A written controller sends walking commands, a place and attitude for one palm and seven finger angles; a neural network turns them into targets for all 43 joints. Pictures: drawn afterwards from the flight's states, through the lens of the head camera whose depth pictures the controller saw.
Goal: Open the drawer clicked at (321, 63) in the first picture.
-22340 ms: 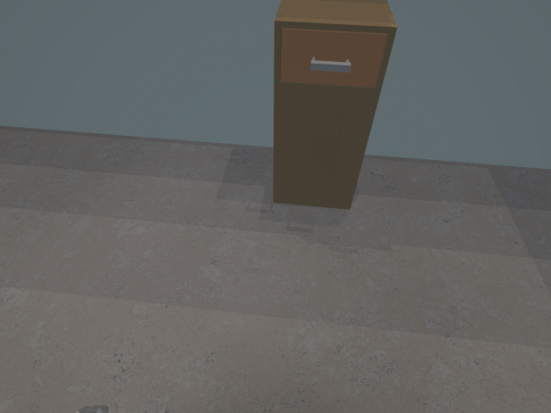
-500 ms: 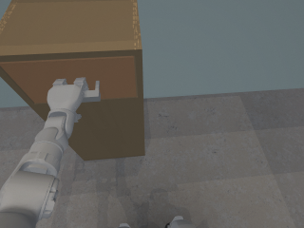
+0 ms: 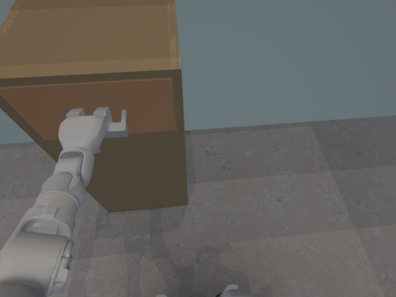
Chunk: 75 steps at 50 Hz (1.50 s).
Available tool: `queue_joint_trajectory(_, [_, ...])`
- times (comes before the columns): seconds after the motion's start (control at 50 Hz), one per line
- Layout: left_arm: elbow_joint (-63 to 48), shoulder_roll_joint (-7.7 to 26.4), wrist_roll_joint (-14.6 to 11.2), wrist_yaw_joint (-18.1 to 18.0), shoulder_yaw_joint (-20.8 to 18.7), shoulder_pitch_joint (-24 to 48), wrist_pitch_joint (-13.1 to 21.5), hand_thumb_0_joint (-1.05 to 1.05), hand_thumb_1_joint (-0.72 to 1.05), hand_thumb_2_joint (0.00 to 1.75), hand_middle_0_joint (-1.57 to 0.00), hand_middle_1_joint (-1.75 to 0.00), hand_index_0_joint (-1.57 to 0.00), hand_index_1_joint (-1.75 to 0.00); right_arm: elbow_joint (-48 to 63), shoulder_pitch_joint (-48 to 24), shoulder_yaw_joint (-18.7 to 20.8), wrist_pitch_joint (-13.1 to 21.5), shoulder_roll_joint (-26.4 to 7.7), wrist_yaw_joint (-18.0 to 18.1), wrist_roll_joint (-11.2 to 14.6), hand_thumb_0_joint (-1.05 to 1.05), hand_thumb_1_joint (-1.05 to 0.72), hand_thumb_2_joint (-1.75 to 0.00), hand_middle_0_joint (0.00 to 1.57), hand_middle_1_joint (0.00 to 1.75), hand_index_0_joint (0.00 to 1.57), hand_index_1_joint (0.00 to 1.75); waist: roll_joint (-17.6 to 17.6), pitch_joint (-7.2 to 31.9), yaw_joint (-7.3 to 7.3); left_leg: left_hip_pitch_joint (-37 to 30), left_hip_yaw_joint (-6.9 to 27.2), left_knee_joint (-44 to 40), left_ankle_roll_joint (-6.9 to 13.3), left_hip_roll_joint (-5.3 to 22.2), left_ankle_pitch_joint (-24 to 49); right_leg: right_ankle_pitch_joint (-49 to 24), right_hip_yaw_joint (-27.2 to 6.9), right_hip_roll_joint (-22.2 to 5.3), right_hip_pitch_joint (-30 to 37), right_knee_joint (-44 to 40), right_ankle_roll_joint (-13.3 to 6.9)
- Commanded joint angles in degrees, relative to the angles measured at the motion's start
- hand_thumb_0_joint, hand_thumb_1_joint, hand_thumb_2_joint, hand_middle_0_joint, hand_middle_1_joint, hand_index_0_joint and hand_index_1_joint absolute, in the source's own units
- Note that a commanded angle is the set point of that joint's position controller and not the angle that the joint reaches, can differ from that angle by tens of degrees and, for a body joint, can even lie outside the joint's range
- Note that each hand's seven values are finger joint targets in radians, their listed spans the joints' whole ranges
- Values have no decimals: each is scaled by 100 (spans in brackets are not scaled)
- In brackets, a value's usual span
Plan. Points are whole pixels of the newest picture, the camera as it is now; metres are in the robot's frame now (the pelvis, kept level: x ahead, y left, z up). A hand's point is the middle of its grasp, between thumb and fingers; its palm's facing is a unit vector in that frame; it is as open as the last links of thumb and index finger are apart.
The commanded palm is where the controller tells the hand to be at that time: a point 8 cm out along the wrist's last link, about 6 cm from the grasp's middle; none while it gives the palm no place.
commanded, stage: pull the drawer open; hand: left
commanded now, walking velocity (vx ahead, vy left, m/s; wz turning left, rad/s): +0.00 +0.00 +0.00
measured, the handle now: (97, 123) +0.49 +0.22 +0.01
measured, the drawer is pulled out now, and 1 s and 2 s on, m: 0.00 0.13 0.26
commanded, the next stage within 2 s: none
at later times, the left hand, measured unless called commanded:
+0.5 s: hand (90, 171) +0.38 +0.22 -0.01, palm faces -0.04 -0.05 -1.00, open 5.6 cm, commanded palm +0.34 +0.22 +0.05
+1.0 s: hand (86, 199) +0.32 +0.22 -0.01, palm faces -0.04 -0.07 -1.00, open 5.6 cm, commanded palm +0.28 +0.21 +0.05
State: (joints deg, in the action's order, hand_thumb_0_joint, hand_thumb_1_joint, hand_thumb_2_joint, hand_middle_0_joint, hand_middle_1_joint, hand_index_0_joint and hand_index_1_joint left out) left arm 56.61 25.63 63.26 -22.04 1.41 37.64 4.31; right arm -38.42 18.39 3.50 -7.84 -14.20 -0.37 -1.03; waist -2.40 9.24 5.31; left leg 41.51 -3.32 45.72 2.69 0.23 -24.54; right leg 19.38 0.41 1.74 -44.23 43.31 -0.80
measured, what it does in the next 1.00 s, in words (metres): stands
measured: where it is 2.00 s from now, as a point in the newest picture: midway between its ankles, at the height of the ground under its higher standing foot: outside the picture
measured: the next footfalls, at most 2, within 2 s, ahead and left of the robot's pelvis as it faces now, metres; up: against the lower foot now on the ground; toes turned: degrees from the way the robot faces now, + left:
none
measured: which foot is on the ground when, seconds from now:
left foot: down 0.00-1.00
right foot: down 0.00-1.00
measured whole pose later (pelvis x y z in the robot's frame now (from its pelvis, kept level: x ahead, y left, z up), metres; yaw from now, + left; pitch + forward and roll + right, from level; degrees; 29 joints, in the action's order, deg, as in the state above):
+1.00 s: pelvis +0.01 +0.00 +0.01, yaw +0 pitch +13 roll +0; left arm 20.5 19.8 60.8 -22.2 5.3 1.6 -1.6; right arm -34.9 12.7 3.5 -5.4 -13.6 -1.4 -0.8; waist -3.2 7.8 0.5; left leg 29.6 -3.8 40.9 2.1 -0.1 -24.4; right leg 20.2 -0.3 1.7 -33.4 40.6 -1.1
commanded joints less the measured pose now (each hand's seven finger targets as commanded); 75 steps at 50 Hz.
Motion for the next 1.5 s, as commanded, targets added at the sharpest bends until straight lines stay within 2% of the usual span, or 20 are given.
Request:
queue_joint_trajectory(0.0, [-1275,1108,-196,-184,-425,1157,96,0,90,90,-40,-135,-40,-135,479,570,318,82,-846,20,14,0,-90,-90,20,30,20,30,-55,2460,-245,-1369,164,-359,-22,-52,3283,-2622,-34,85,1897,-247,-186])
queue_joint_trajectory(0.2, [-2438,737,-278,-313,-369,-336,-107,0,90,90,-40,-135,-40,-135,645,189,359,97,-818,-84,67,0,-90,-90,20,30,20,30,74,2152,-387,-1712,223,-539,-44,50,3872,-2865,-18,76,2090,-379,-172])
queue_joint_trajectory(0.26, [-2655,762,-282,-332,-402,-443,-234,0,90,90,-40,-135,-40,-135,645,101,342,110,-814,-80,80,0,-90,-90,20,30,20,30,153,1995,-374,-1744,230,-590,-51,48,3819,-2854,-4,68,2129,-403,-166])
queue_joint_trajectory(0.36, [-3022,522,-277,-342,-213,-634,-415,0,90,90,-40,-135,-40,-135,715,-105,319,158,-771,-68,91,0,-90,-90,20,30,20,30,-64,1917,-391,-2024,270,-620,-91,65,3888,-2659,32,64,2011,-424,-175])
queue_joint_trajectory(0.4, [-3028,482,-282,-316,-172,-712,-466,0,90,90,-40,-135,-40,-135,750,-161,297,178,-768,-45,98,0,-90,-90,20,30,20,30,98,1798,-394,-1925,267,-657,-96,45,3642,-2554,64,68,2037,-437,-173])
queue_joint_trajectory(0.56, [-3456,443,-268,-261,-174,-1126,-490,0,90,90,-40,-135,-40,-135,908,-403,246,249,-718,-3,100,0,-90,-90,20,30,20,30,58,1729,-507,-2006,273,-702,-107,21,3568,-2511,39,47,2134,-440,-192])
queue_joint_trajectory(0.6, [-3593,199,-282,-243,29,-1273,-506,0,90,90,-40,-135,-40,-135,948,-474,237,276,-691,-20,100,0,-90,-90,20,30,20,30,-5,1653,-481,-2056,255,-682,-116,17,3562,-2492,66,49,2057,-450,-194])
queue_joint_trajectory(0.7, [-3711,372,-300,-228,-166,-1680,-505,0,90,90,-40,-135,-40,-135,1000,-547,221,323,-693,13,90,0,-90,-90,20,30,20,30,195,1675,-572,-1887,182,-722,-93,-41,3268,-2612,-4,36,2335,-468,-196])
queue_joint_trajectory(0.76, [-4008,445,-304,-237,-269,-2007,-498,0,90,90,-40,-135,-40,-135,1035,-625,213,347,-682,7,85,0,-90,-90,20,30,20,30,83,1693,-648,-1940,217,-729,-113,-20,3478,-2684,-19,30,2382,-418,-207])
queue_joint_trajectory(0.78, [-4147,252,-327,-233,-110,-2190,-502,0,90,90,-40,-135,-40,-135,1079,-682,209,366,-661,-12,84,0,-90,-90,20,30,20,30,5,1646,-633,-1991,208,-722,-113,-21,3534,-2714,-16,29,2340,-440,-205])
queue_joint_trajectory(0.84, [-4482,257,-340,-269,-160,-2503,-508,0,90,90,-40,-135,-40,-135,1094,-739,227,421,-669,-45,62,0,-90,-90,20,30,20,30,86,1699,-654,-2095,243,-714,-126,23,3703,-2723,-11,31,2345,-419,-201])
queue_joint_trajectory(0.9, [-4763,1,-360,-302,40,-2852,-522,0,90,90,-40,-135,-40,-135,1130,-801,226,469,-644,-79,56,0,-90,-90,20,30,20,30,116,1519,-609,-2113,258,-706,-128,35,3617,-2600,18,33,2213,-429,-188])
queue_joint_trajectory(0.94, [-4923,188,-344,-350,-118,-2931,-523,0,90,90,-40,-135,-40,-135,1126,-859,218,487,-658,-74,39,0,-90,-90,20,30,20,30,81,1526,-634,-2076,250,-716,-125,14,3490,-2564,-21,33,2272,-427,-200])
queue_joint_trajectory(1.02, [-5070,128,-295,-391,-48,-3047,-564,0,90,90,-40,-135,-40,-135,1122,-916,203,525,-642,-72,23,0,-90,-90,20,30,20,30,187,1434,-612,-2024,230,-716,-119,-15,3134,-2406,-8,32,2221,-424,-199])
queue_joint_trajectory(1.08, [-5316,38,-313,-397,29,-3233,-559,0,90,90,-40,-135,-40,-135,1160,-997,194,551,-613,-65,22,0,-90,-90,20,30,20,30,36,1447,-639,-2094,226,-710,-122,-30,3112,-2368,-7,18,2212,-420,-204])
queue_joint_trajectory(1.18, [-5349,197,-313,-390,-152,-3492,-523,0,90,90,-40,-135,-40,-135,1183,-1130,141,574,-605,-36,16,0,-90,-90,20,30,20,30,252,1243,-676,-1912,211,-729,-108,-85,2781,-2327,-56,20,2273,-426,-205])
queue_joint_trajectory(1.22, [-5456,122,-319,-391,-77,-3558,-487,0,90,90,-40,-135,-40,-135,1224,-1212,132,604,-579,-40,18,0,-90,-90,20,30,20,30,101,1122,-675,-1906,192,-744,-112,-99,2594,-2185,-59,11,2194,-461,-211])
queue_joint_trajectory(1.34, [-5612,253,-297,-405,-289,-4072,-423,0,90,90,-40,-135,-40,-135,1300,-1327,109,648,-552,-29,-9,0,-90,-90,20,30,20,30,150,1266,-796,-1867,168,-737,-110,-135,2541,-2286,-140,5,2355,-438,-223])
queue_joint_trajectory(1.4, [-5570,245,-342,-399,-320,-4245,-415,0,90,90,-40,-135,-40,-135,1306,-1368,98,666,-542,-22,8,0,-90,-90,20,30,20,30,206,963,-766,-1718,150,-734,-98,-156,2248,-2208,-157,0,2299,-472,-214])
queue_joint_trajectory(1.48, [-5854,273,-299,-435,-393,-4573,-370,0,90,90,-40,-135,-40,-135,1353,-1446,91,680,-520,-53,-17,0,-90,-90,20,30,20,30,80,1137,-833,-1825,141,-694,-114,-147,2415,-2307,-195,-2,2298,-420,-228])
